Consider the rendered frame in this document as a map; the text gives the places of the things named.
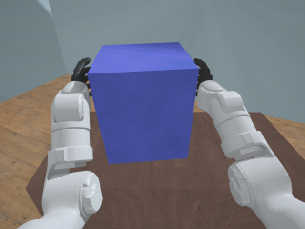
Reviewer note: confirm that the robot right forearm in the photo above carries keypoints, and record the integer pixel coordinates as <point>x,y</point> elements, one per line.
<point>240,139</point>

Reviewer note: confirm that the carton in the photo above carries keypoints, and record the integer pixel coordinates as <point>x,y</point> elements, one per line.
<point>144,96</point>

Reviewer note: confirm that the right robot upper arm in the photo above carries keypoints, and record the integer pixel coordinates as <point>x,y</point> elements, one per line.
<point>261,184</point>

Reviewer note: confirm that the left robot upper arm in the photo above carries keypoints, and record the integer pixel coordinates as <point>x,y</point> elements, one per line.
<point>68,201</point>

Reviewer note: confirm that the robot left hand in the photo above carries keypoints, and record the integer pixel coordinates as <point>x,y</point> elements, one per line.
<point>79,72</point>

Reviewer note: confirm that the robot right hand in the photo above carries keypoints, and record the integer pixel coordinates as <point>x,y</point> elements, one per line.
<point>204,73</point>

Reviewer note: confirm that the robot left forearm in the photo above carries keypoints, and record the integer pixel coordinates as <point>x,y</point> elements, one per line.
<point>70,131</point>

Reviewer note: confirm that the pedestal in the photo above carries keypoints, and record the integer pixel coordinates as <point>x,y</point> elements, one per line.
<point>184,193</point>

